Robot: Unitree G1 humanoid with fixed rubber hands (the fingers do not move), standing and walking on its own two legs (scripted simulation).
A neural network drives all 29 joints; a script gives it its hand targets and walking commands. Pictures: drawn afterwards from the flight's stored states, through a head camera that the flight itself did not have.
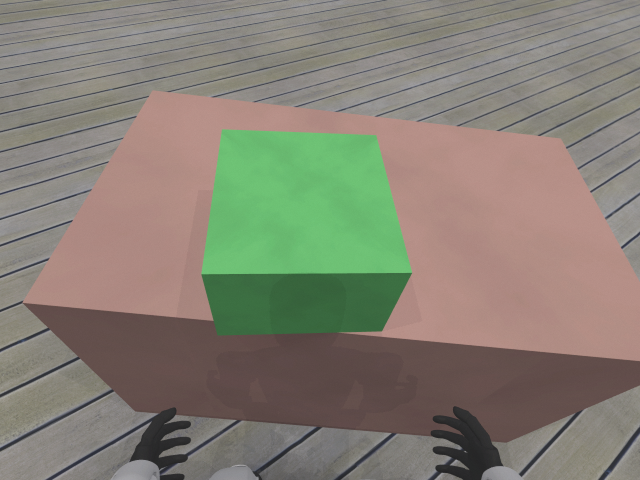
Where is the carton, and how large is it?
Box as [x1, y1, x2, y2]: [201, 129, 411, 335]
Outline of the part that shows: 222,129 201,273 218,335 381,330 411,273 411,270 376,136 359,134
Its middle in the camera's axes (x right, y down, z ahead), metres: -0.03 -0.02 +0.65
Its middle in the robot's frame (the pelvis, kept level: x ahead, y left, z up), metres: +0.49 +0.03 -0.03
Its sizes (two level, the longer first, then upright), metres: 0.293 0.269 0.178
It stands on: a pedestal, 0.65 m high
